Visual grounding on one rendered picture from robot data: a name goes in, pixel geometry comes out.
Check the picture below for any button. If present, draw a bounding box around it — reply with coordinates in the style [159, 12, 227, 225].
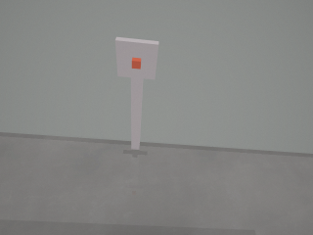
[132, 58, 142, 70]

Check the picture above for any panel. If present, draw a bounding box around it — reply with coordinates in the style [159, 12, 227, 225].
[115, 37, 159, 150]

